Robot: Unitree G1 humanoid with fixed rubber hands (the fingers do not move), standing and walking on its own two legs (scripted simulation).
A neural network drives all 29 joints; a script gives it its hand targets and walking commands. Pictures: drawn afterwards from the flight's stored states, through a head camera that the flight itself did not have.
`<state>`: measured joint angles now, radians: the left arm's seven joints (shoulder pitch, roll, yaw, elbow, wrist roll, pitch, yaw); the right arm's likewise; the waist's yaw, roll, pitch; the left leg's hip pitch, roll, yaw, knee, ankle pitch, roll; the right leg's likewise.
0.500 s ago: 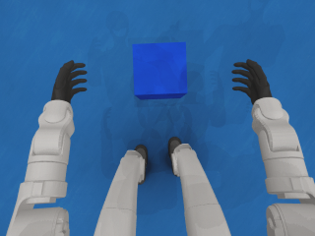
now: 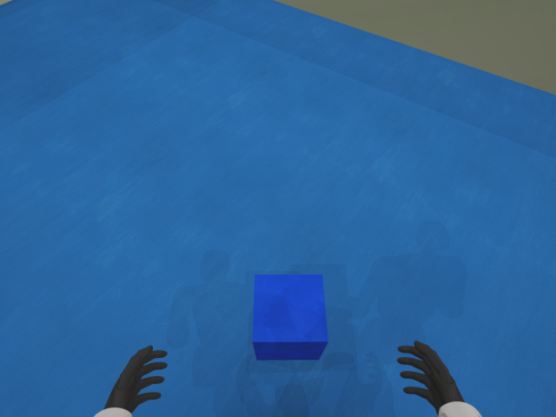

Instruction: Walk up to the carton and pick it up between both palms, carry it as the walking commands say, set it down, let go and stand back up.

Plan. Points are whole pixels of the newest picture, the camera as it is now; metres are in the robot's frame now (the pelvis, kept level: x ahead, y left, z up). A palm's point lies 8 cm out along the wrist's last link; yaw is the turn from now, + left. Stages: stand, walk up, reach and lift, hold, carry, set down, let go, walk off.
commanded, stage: let go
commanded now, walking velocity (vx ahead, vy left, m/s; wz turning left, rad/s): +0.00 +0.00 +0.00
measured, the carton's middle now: (288, 319) +0.45 -0.03 -0.64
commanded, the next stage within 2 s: stand in 0.50 s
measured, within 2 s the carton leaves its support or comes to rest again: neither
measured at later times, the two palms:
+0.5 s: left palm out of the picture +0.16 +0.25 -0.07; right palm (445, 409) +0.16 -0.22 -0.07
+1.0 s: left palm out of the picture +0.11 +0.30 -0.07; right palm out of the picture +0.10 -0.27 -0.08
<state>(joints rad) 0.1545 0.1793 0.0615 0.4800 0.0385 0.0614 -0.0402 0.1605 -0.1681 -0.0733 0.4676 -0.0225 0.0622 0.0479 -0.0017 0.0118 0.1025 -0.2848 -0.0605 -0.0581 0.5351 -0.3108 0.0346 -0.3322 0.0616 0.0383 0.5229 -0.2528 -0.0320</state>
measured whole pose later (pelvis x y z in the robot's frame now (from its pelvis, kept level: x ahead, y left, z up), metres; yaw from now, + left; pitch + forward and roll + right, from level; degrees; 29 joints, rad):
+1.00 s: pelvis +0.00 +0.01 +0.00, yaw +0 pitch -4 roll +0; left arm 0.30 0.32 0.04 0.75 0.04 -0.03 0.01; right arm 0.31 -0.30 -0.06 0.74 -0.04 -0.03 -0.01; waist 0.00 0.01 -0.13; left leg -0.11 -0.08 -0.04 0.49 -0.31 0.06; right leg -0.18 0.03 0.05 0.52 -0.28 -0.01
